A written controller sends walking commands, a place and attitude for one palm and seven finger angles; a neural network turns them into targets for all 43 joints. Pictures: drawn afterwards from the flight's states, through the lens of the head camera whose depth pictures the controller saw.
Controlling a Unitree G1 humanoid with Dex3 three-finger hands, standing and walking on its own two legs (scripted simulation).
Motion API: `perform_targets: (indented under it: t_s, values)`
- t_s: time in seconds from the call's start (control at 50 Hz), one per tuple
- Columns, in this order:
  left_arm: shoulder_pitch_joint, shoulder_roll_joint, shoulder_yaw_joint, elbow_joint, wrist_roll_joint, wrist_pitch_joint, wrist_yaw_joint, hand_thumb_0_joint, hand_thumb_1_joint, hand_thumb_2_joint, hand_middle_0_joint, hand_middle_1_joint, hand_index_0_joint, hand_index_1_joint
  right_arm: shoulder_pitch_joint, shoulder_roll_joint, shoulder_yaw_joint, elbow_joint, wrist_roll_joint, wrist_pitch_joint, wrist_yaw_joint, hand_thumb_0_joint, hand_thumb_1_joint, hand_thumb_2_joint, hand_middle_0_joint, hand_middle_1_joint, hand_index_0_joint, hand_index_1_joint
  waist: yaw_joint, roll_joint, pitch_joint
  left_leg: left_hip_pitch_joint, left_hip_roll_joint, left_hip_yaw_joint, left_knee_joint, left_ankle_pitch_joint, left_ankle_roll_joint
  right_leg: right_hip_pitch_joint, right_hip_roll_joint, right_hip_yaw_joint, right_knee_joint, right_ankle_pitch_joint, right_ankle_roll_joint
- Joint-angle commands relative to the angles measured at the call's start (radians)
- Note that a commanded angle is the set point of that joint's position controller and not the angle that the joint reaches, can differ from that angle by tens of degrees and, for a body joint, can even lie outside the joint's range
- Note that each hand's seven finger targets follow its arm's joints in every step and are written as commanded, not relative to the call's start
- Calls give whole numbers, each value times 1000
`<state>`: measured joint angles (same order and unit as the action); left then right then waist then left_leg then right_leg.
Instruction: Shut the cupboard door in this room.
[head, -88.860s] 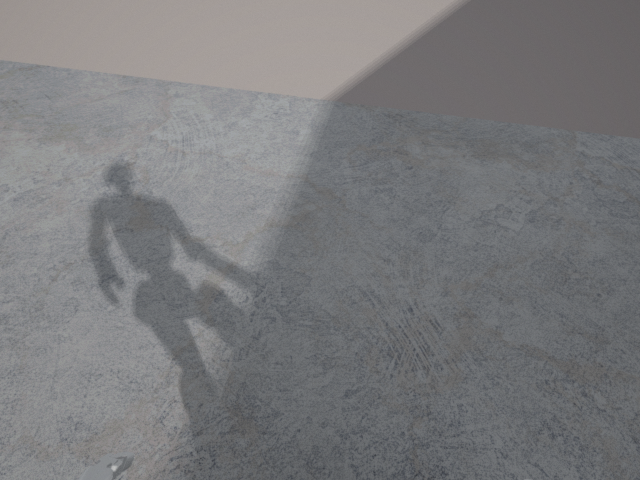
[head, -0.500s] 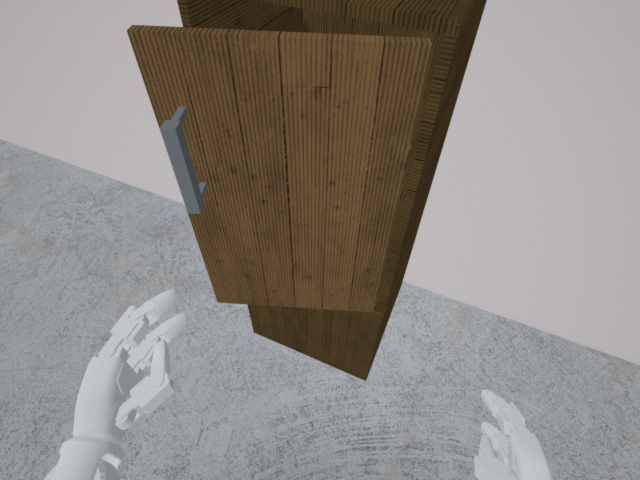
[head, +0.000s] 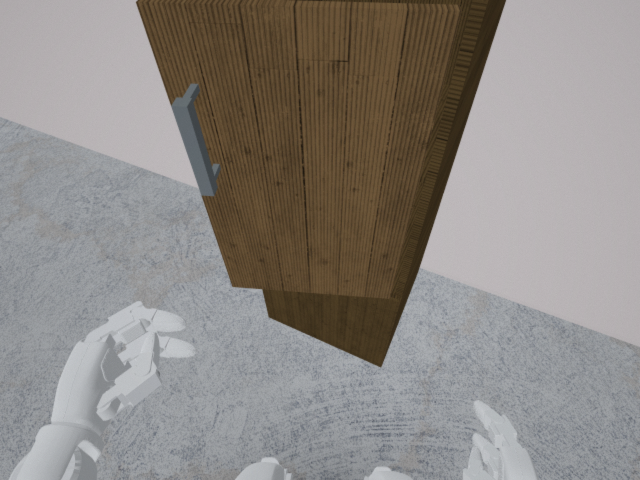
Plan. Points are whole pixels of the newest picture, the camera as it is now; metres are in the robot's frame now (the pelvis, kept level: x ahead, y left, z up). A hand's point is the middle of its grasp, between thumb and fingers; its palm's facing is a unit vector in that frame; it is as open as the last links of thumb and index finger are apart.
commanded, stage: raise the hand and make a fist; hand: left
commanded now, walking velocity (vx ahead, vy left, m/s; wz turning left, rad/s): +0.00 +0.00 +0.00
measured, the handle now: (201, 142) +0.53 +0.19 +0.14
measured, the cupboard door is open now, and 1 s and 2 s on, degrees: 20 20 20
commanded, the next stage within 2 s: bring the fist close to the handle in 1.10 s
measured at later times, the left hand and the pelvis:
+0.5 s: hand (103, 336) +0.24 +0.23 +0.12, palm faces -0.02 -1.00 -0.05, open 3.1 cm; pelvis +0.03 +0.04 +0.02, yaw +2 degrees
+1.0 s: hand (119, 328) +0.24 +0.21 +0.13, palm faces -0.01 -1.00 -0.05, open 3.1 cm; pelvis +0.02 +0.01 +0.04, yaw +1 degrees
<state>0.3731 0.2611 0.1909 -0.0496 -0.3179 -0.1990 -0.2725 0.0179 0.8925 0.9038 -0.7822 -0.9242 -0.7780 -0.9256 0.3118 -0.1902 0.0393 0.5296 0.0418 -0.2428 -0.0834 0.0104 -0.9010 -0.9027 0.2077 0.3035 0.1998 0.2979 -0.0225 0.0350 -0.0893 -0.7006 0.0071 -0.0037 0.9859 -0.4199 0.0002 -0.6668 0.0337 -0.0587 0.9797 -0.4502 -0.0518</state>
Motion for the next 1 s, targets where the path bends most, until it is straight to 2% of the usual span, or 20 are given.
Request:
perform_targets:
  t_s: [0.0, 0.06, 0.08, 0.12, 0.18, 0.22, 0.28, 0.34, 0.42, 0.44, 0.52, 0.56, 0.62, 0.68, 0.72, 0.78, 0.82, 0.84, 0.92, 0.98]
  values:
    - [17, 111, 109, -272, -16, -181, 59, 0, 900, 900, -952, -1120, -952, -1120, -109, -139, -70, -157, -13, -74, 14, 0, -900, -900, 200, 300, 200, 300, 48, -43, -160, 91, -14, -40, -147, 189, 21, 150, -42, 81, -205, 216, 58]
    - [4, 57, -20, -226, 10, -189, -12, 0, 900, 900, -1007, -1180, -1007, -1180, -84, -168, -72, -141, -12, -85, 18, 0, -900, -900, 200, 300, 200, 300, 3, -14, -103, 126, -14, -44, -154, 195, 29, 75, -23, 36, -190, 217, 49]
    - [-9, 69, -27, -232, 8, -182, -37, 0, 900, 900, -1025, -1200, -1025, -1200, -73, -179, -76, -143, -7, -90, 15, 0, -900, -900, 200, 300, 200, 300, -3, -19, -125, 141, -13, -47, -157, 187, 31, 75, -21, 36, -198, 197, 47]
    - [-28, 83, -35, -249, 2, -155, -69, 0, 900, 900, -1062, -1240, -1062, -1240, -75, -188, -75, -147, 0, -99, 7, 0, -900, -900, 200, 300, 200, 300, -1, -4, -132, 170, -13, -56, -172, 180, 34, 88, -18, 34, -214, 175, 40]
    - [-55, 162, 67, -341, -9, -137, -52, 0, 900, 900, -1117, -1300, -1117, -1300, -81, -186, -76, -157, 0, -102, -2, 0, -900, -900, 200, 300, 200, 300, 34, -1, -237, 231, -12, -64, -201, 226, 29, 150, -17, 17, -206, 215, 34]
    - [-48, 197, 134, -382, -13, -139, -9, 0, 900, 900, -1153, -1340, -1153, -1340, -91, -176, -72, -152, -3, -94, -2, 0, -900, -900, 200, 300, 200, 300, 61, 33, -251, 260, -9, -70, -219, 270, 19, 180, -8, -1, -193, 251, 25]
    - [-35, 132, 108, -409, -22, -138, 34, 0, 900, 900, -1208, -1400, -1208, -1400, -95, -160, -63, -158, -3, -75, 7, 0, -900, -900, 200, 300, 200, 300, 58, 54, -214, 294, -2, -74, -241, 332, 2, 180, -3, -25, -186, 297, 23]
    - [-22, 94, 49, -379, -3, -95, 27, 0, 900, 900, -1263, -1460, -1263, -1460, -94, -166, -57, -160, -1, -57, 18, 0, -900, -900, 200, 300, 200, 300, 44, 91, -162, 310, 7, -78, -252, 389, -8, 172, -3, -30, -200, 318, 24]
    - [-44, 81, -8, -279, 18, 14, -20, 0, 900, 900, -1300, -1500, -1300, -1500, -94, -183, -53, -168, 11, -35, 17, 0, -900, -900, 200, 300, 200, 300, 23, 15, -63, 277, 8, -86, -291, 256, 6, 171, -2, -25, -258, 260, 29]
    - [-75, 93, -9, -297, 18, 32, -28, 0, 900, 900, -1300, -1500, -1300, -1500, -97, -186, -48, -179, 13, -31, 15, 0, -900, -900, 200, 300, 200, 300, 23, 9, -68, 276, 9, -89, -306, 225, 7, 181, -4, -26, -267, 243, 30]
    - [-181, 198, 100, -385, 8, 42, -12, 0, 900, 900, -1300, -1500, -1300, -1500, -120, -184, -37, -186, 6, -30, 1, 0, -900, -900, 200, 300, 200, 300, 44, 19, -127, 328, 4, -92, -330, 215, 10, 236, -3, -19, -289, 231, 24]
    - [-221, 192, 116, -427, -3, 22, 5, 0, 900, 900, -1300, -1500, -1300, -1500, -132, -170, -27, -189, 5, -34, -1, 0, -900, -900, 200, 300, 200, 300, 52, 46, -161, 362, 3, -95, -345, 227, 5, 253, -2, -22, -292, 232, 20]
    - [-231, 188, 124, -412, -15, 2, 14, 0, 900, 900, -1300, -1500, -1300, -1500, -136, -168, -20, -164, 4, -43, 1, 0, -900, -900, 200, 300, 200, 300, 52, 67, -142, 375, 2, -92, -356, 234, 3, 269, 0, -21, -311, 237, 18]
    - [-222, 135, 67, -335, -14, 36, -8, 0, 900, 900, -1300, -1500, -1300, -1500, -142, -170, -18, -147, 13, -52, 3, 0, -900, -900, 200, 300, 200, 300, 40, 70, -69, 359, 2, -89, -381, 181, 5, 256, -3, -22, -343, 208, 22]
    - [-159, 110, 40, -235, -11, 83, -33, 0, 900, 900, -1300, -1500, -1300, -1500, -140, -181, -22, -141, 20, -55, 2, 0, -900, -900, 200, 300, 200, 300, 38, -3, -12, 322, 0, -85, -387, 145, 15, 260, -8, -13, -372, 186, 26]
    - [-161, 124, 40, -242, -10, 130, -56, 0, 900, 900, -1300, -1500, -1300, -1500, -145, -186, -30, -152, 24, -56, -3, 0, -900, -900, 200, 300, 200, 300, 46, -23, -24, 317, -7, -69, -390, 117, 23, 268, -18, 6, -397, 149, 32]
    - [-178, 177, 92, -280, -10, 125, -42, 0, 900, 900, -1300, -1500, -1300, -1500, -154, -185, -30, -155, 17, -60, -6, 0, -900, -900, 200, 300, 200, 300, 56, -35, -43, 320, -10, -62, -384, 136, 26, 295, -22, 21, -404, 144, 32]
    - [-204, 178, 99, -327, -9, 111, -32, 0, 900, 900, -1300, -1500, -1300, -1500, -160, -179, -28, -164, 14, -61, -6, 0, -900, -900, 200, 300, 200, 300, 60, -9, -78, 335, -14, -58, -385, 150, 27, 306, -24, 22, -402, 149, 32]
    - [-243, 215, 153, -405, -14, 17, 20, 0, 900, 900, -1300, -1500, -1300, -1500, -153, -170, -27, -149, 2, -74, -5, 0, -900, -900, 200, 300, 200, 300, 59, 10, -113, 361, -14, -52, -370, 187, 24, 316, -17, 25, -390, 171, 31]
    - [-206, 155, 110, -352, -15, -22, 23, 0, 900, 900, -1300, -1500, -1300, -1500, -143, -168, -30, -128, 3, -85, 1, 0, -900, -900, 200, 300, 200, 300, 43, 20, -91, 357, -17, -43, -358, 186, 23, 296, -20, 28, -390, 186, 33]
